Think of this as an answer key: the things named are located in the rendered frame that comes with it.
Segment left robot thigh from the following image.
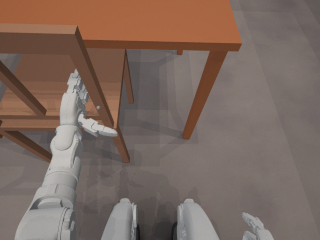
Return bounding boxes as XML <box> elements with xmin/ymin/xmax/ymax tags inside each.
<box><xmin>101</xmin><ymin>202</ymin><xmax>138</xmax><ymax>240</ymax></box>

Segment right robot hand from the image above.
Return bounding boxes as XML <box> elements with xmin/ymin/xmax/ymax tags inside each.
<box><xmin>241</xmin><ymin>212</ymin><xmax>274</xmax><ymax>240</ymax></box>

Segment left robot forearm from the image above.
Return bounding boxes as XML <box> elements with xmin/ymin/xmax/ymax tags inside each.
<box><xmin>14</xmin><ymin>124</ymin><xmax>83</xmax><ymax>240</ymax></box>

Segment left robot upper arm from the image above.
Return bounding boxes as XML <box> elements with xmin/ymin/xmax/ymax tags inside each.
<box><xmin>17</xmin><ymin>207</ymin><xmax>77</xmax><ymax>240</ymax></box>

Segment table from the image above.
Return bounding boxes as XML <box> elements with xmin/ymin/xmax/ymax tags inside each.
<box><xmin>0</xmin><ymin>0</ymin><xmax>242</xmax><ymax>140</ymax></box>

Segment left robot hand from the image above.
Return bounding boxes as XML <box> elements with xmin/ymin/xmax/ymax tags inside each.
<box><xmin>59</xmin><ymin>69</ymin><xmax>118</xmax><ymax>137</ymax></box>

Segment chair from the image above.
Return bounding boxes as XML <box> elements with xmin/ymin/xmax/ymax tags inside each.
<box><xmin>0</xmin><ymin>23</ymin><xmax>134</xmax><ymax>163</ymax></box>

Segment left robot shin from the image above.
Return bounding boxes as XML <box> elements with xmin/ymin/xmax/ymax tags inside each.
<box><xmin>114</xmin><ymin>198</ymin><xmax>136</xmax><ymax>240</ymax></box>

